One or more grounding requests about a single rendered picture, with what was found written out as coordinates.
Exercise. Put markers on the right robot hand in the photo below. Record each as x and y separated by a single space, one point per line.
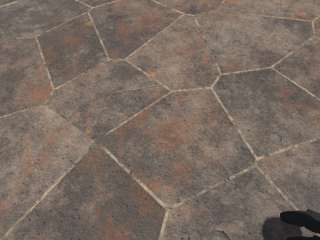
309 219

